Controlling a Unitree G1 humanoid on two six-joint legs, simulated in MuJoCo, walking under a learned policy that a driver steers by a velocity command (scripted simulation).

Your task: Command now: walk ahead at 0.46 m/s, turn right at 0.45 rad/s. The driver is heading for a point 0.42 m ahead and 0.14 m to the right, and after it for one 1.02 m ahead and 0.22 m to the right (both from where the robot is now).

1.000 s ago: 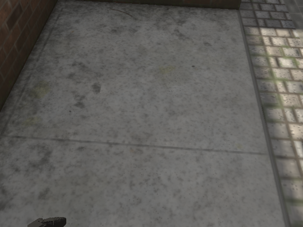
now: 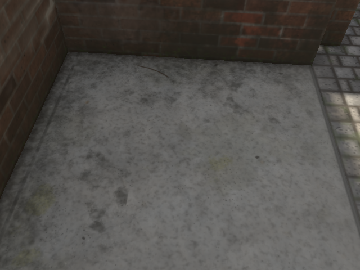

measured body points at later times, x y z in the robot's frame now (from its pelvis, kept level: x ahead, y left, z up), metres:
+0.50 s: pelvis +0.16 -0.05 -0.01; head +0.19 -0.06 +0.44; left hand +0.33 +0.18 -0.13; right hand +0.26 -0.33 -0.13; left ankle +0.22 +0.11 -0.72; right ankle +0.21 -0.14 -0.74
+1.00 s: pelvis +0.21 -0.04 -0.01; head +0.22 -0.04 +0.44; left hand +0.34 +0.20 -0.15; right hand +0.26 -0.29 -0.15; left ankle +0.22 +0.10 -0.74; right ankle +0.21 -0.14 -0.74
